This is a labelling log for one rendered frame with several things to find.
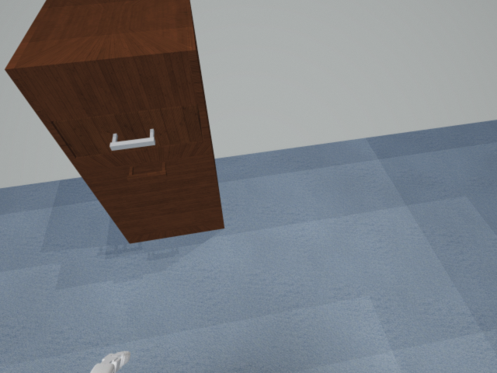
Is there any robot left hand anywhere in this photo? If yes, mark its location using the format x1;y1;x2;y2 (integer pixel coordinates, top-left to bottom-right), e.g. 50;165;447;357
90;351;130;373

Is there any drawer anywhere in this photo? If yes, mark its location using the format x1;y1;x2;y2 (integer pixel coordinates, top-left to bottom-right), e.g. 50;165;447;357
54;104;203;157

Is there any cabinet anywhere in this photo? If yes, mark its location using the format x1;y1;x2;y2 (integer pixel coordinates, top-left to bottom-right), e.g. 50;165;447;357
5;0;224;244

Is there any handle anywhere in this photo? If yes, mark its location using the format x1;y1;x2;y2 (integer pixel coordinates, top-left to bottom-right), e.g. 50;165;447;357
109;129;155;151
127;170;167;183

